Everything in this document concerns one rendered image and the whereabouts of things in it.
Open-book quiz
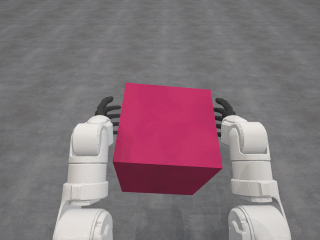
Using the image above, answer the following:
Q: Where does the robot right upper arm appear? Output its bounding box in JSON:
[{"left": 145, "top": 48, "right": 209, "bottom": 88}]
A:
[{"left": 228, "top": 205, "right": 291, "bottom": 240}]

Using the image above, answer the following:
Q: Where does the left robot hand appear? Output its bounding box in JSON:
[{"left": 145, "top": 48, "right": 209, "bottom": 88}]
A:
[{"left": 95, "top": 96, "right": 121, "bottom": 135}]

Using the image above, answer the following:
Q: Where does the left robot forearm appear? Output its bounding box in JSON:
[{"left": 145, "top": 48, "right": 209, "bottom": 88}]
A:
[{"left": 52, "top": 115, "right": 114, "bottom": 240}]

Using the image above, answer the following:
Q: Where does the right robot forearm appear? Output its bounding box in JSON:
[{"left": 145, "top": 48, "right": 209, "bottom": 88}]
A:
[{"left": 221, "top": 115, "right": 292, "bottom": 240}]

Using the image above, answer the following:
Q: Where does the right robot hand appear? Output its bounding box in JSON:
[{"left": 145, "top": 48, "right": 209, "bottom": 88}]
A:
[{"left": 213, "top": 98, "right": 236, "bottom": 137}]

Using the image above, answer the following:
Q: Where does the carton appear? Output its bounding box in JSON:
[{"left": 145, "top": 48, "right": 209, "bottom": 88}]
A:
[{"left": 112, "top": 83, "right": 223, "bottom": 195}]

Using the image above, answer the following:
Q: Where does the robot left upper arm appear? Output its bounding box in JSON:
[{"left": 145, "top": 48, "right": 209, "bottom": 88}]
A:
[{"left": 53, "top": 208, "right": 113, "bottom": 240}]

